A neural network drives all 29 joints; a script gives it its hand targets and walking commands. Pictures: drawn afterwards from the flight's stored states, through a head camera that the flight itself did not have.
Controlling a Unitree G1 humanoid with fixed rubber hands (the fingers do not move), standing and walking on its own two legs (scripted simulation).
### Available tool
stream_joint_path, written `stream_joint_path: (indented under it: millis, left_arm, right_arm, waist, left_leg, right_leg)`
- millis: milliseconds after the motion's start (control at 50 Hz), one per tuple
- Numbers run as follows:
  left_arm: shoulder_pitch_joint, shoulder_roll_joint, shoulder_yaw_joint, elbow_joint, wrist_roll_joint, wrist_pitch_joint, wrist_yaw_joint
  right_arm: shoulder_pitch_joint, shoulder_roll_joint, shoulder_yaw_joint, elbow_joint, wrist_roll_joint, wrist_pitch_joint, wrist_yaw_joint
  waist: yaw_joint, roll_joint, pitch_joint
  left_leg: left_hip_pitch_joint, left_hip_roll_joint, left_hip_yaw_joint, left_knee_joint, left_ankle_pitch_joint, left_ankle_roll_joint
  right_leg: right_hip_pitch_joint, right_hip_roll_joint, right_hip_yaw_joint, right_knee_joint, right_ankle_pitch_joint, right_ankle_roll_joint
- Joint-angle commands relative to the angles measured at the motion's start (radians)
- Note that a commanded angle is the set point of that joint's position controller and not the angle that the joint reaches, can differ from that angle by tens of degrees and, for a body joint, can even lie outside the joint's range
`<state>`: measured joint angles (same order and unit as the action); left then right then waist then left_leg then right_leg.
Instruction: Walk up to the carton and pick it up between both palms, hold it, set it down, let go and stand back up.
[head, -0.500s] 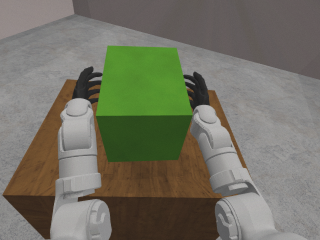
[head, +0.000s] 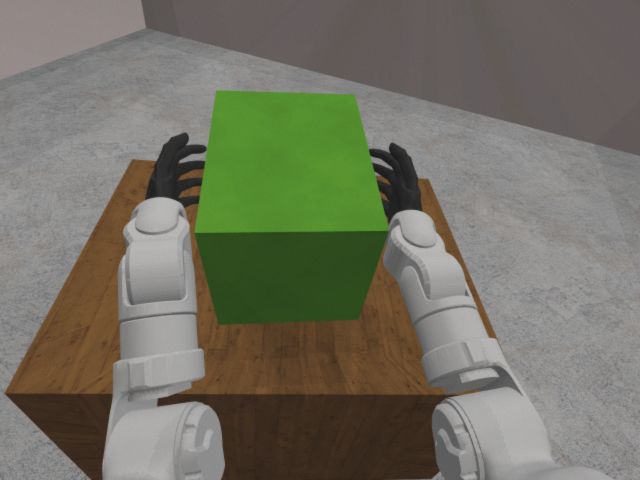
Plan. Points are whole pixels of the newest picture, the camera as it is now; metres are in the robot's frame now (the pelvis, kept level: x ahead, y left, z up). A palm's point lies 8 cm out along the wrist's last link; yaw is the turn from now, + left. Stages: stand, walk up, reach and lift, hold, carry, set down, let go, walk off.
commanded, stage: hold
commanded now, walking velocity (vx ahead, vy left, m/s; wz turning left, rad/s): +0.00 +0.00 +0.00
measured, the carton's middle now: (288, 206) +0.41 +0.01 +0.14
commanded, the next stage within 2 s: none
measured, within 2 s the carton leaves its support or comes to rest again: neither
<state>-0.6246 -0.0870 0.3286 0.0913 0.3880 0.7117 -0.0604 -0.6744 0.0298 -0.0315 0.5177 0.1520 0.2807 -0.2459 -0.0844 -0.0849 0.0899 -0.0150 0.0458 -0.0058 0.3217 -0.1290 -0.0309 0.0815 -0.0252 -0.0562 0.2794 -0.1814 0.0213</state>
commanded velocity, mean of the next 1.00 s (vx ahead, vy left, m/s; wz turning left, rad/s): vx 0.00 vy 0.00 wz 0.00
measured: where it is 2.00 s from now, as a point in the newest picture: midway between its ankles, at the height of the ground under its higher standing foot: outside the picture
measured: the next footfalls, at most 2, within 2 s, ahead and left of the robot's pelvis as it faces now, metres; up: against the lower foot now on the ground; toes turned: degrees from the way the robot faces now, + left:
none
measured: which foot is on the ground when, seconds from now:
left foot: down 0.00-1.00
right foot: down 0.00-1.00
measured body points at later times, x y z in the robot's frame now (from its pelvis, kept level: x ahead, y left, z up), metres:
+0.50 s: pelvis +0.00 +0.00 +0.00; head -0.04 +0.04 +0.45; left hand +0.38 +0.16 +0.19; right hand +0.38 -0.12 +0.18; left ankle +0.04 +0.14 -0.75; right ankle +0.00 -0.13 -0.75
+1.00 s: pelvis +0.00 -0.01 +0.00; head -0.04 +0.02 +0.45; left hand +0.38 +0.14 +0.19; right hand +0.37 -0.14 +0.17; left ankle +0.04 +0.14 -0.75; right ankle +0.00 -0.13 -0.75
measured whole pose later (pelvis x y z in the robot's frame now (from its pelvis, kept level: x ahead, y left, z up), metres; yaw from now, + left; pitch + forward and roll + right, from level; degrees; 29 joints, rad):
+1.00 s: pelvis +0.00 -0.01 +0.00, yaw +0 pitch -11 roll +0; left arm -0.64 -0.10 0.34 0.12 0.40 0.70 -0.07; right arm -0.66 0.03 -0.03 0.54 0.13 0.25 -0.25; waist -0.07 -0.07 0.10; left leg 0.00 0.05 0.00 0.30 -0.12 -0.02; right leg 0.09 -0.02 -0.06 0.28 -0.18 0.02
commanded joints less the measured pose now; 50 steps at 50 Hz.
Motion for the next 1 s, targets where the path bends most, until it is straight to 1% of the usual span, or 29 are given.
stream_joint_path:
  millis: [0, 80, 220, 300, 400, 420, 560, 580, 600, 620, 640, 680, 720, 800, 860, 900, 920, 940, 960, 980]
  left_arm:
    - [-0.551, -0.473, -0.470, -0.045, -0.137, -0.048, -0.133]
    - [-0.559, -0.473, -0.473, -0.037, -0.141, -0.052, -0.136]
    - [-0.568, -0.466, -0.457, -0.012, -0.138, -0.055, -0.141]
    - [-0.575, -0.475, -0.461, -0.008, -0.138, -0.056, -0.138]
    - [-0.585, -0.479, -0.469, -0.006, -0.141, -0.058, -0.133]
    - [-0.587, -0.485, -0.475, -0.020, -0.144, -0.060, -0.130]
    - [-0.558, -0.480, -0.471, -0.020, -0.136, -0.050, -0.131]
    - [-0.532, -0.528, -0.567, -0.132, -0.155, -0.053, -0.116]
    - [-0.522, -0.524, -0.584, -0.139, -0.161, -0.049, -0.107]
    - [-0.509, -0.512, -0.573, -0.120, -0.150, -0.045, -0.104]
    - [-0.482, -0.498, -0.549, -0.100, -0.137, -0.041, -0.107]
    - [-0.465, -0.478, -0.502, -0.071, -0.116, -0.032, -0.120]
    - [-0.478, -0.474, -0.482, -0.061, -0.108, -0.028, -0.131]
    - [-0.505, -0.491, -0.505, -0.074, -0.126, -0.041, -0.132]
    - [-0.511, -0.487, -0.500, -0.069, -0.133, -0.050, -0.128]
    - [-0.509, -0.476, -0.479, -0.050, -0.125, -0.049, -0.130]
    - [-0.549, -0.421, -0.411, 0.045, -0.110, -0.042, -0.141]
    - [-0.562, -0.423, -0.388, 0.060, -0.105, -0.043, -0.146]
    - [-0.576, -0.421, -0.376, 0.070, -0.101, -0.042, -0.148]
    - [-0.590, -0.430, -0.378, 0.071, -0.105, -0.042, -0.147]
  right_arm:
    - [-0.718, 0.506, 0.373, -0.271, 0.064, -0.055, 0.098]
    - [-0.724, 0.512, 0.372, -0.274, 0.062, -0.056, 0.093]
    - [-0.725, 0.517, 0.361, -0.252, 0.048, -0.055, 0.093]
    - [-0.734, 0.514, 0.352, -0.245, 0.045, -0.060, 0.096]
    - [-0.743, 0.508, 0.345, -0.244, 0.047, -0.064, 0.099]
    - [-0.744, 0.509, 0.348, -0.249, 0.049, -0.067, 0.101]
    - [-0.716, 0.493, 0.346, -0.239, 0.051, -0.062, 0.102]
    - [-0.659, 0.477, 0.366, -0.280, 0.097, -0.094, 0.107]
    - [-0.677, 0.463, 0.377, -0.301, 0.102, -0.101, 0.104]
    - [-0.677, 0.468, 0.383, -0.303, 0.100, -0.101, 0.103]
    - [-0.663, 0.457, 0.383, -0.288, 0.091, -0.097, 0.102]
    - [-0.639, 0.449, 0.370, -0.258, 0.069, -0.088, 0.101]
    - [-0.655, 0.457, 0.359, -0.266, 0.057, -0.092, 0.107]
    - [-0.724, 0.488, 0.395, -0.338, 0.065, -0.114, 0.104]
    - [-0.728, 0.500, 0.418, -0.341, 0.065, -0.117, 0.095]
    - [-0.713, 0.501, 0.410, -0.316, 0.055, -0.113, 0.094]
    - [-0.769, 0.505, 0.371, -0.272, 0.026, -0.088, 0.095]
    - [-0.762, 0.513, 0.346, -0.236, 0.010, -0.076, 0.101]
    - [-0.763, 0.516, 0.329, -0.215, 0.002, -0.072, 0.108]
    - [-0.774, 0.521, 0.320, -0.212, -0.002, -0.075, 0.113]
  waist:
    - [-0.002, 0.085, -0.393]
    - [-0.008, 0.086, -0.392]
    - [-0.006, 0.068, -0.379]
    - [-0.008, 0.081, -0.378]
    - [-0.010, 0.095, -0.390]
    - [-0.009, 0.099, -0.405]
    - [-0.013, 0.101, -0.386]
    - [-0.043, 0.189, -0.464]
    - [-0.034, 0.182, -0.474]
    - [-0.039, 0.166, -0.449]
    - [-0.033, 0.140, -0.409]
    - [-0.022, 0.104, -0.324]
    - [-0.012, 0.093, -0.297]
    - [-0.001, 0.089, -0.378]
    - [0.008, 0.076, -0.400]
    - [0.014, 0.065, -0.378]
    - [0.030, 0.011, -0.286]
    - [0.031, -0.004, -0.271]
    - [0.035, 0.000, -0.267]
    - [0.035, 0.010, -0.285]
  left_leg:
    - [0.162, -0.085, 0.068, -0.006, 0.191, 0.016]
    - [0.162, -0.089, 0.069, -0.004, 0.181, 0.018]
    - [0.144, -0.091, 0.071, -0.020, 0.125, 0.029]
    - [0.143, -0.089, 0.071, -0.021, 0.120, 0.025]
    - [0.157, -0.086, 0.069, -0.014, 0.143, 0.019]
    - [0.163, -0.084, 0.067, -0.013, 0.151, 0.017]
    - [0.171, -0.082, 0.067, -0.009, 0.179, 0.010]
    - [0.263, -0.062, 0.048, 0.023, 0.291, -0.043]
    - [0.276, -0.067, 0.045, 0.044, 0.339, -0.047]
    - [0.281, -0.067, 0.048, 0.049, 0.364, -0.044]
    - [0.264, -0.069, 0.052, 0.039, 0.344, -0.035]
    - [0.198, -0.072, 0.065, -0.008, 0.224, -0.012]
    - [0.160, -0.072, 0.072, -0.035, 0.157, 0.004]
    - [0.190, -0.078, 0.073, -0.004, 0.204, 0.010]
    - [0.193, -0.084, 0.075, 0.002, 0.194, 0.018]
    - [0.176, -0.085, 0.080, -0.014, 0.149, 0.028]
    - [0.093, -0.095, 0.088, -0.047, 0.021, 0.066]
    - [0.069, -0.093, 0.091, -0.076, -0.054, 0.079]
    - [0.057, -0.091, 0.095, -0.089, -0.085, 0.083]
    - [0.060, -0.090, 0.097, -0.087, -0.079, 0.082]
  right_leg:
    - [-0.018, 0.080, -0.058, -0.029, 0.191, 0.024]
    - [-0.023, 0.076, -0.057, -0.029, 0.203, 0.029]
    - [-0.031, 0.070, -0.056, -0.038, 0.169, 0.032]
    - [-0.044, 0.071, -0.058, -0.040, 0.144, 0.028]
    - [-0.050, 0.076, -0.061, -0.038, 0.134, 0.024]
    - [-0.050, 0.079, -0.063, -0.036, 0.129, 0.021]
    - [-0.042, 0.083, -0.064, -0.035, 0.145, 0.019]
    - [-0.063, 0.099, -0.084, -0.021, 0.177, 0.019]
    - [-0.066, 0.102, -0.085, -0.033, 0.172, 0.019]
    - [-0.069, 0.103, -0.085, -0.035, 0.189, 0.019]
    - [-0.058, 0.102, -0.083, -0.039, 0.187, 0.022]
    - [-0.045, 0.090, -0.077, -0.051, 0.133, 0.027]
    - [-0.034, 0.083, -0.073, -0.056, 0.102, 0.024]
    - [-0.013, 0.084, -0.067, -0.046, 0.181, 0.022]
    - [-0.013, 0.080, -0.061, -0.045, 0.204, 0.028]
    - [-0.019, 0.075, -0.058, -0.050, 0.177, 0.031]
    - [-0.036, 0.053, -0.051, -0.066, 0.097, 0.042]
    - [-0.054, 0.047, -0.049, -0.069, 0.041, 0.041]
    - [-0.069, 0.044, -0.047, -0.075, -0.004, 0.035]
    - [-0.078, 0.046, -0.046, -0.076, -0.017, 0.031]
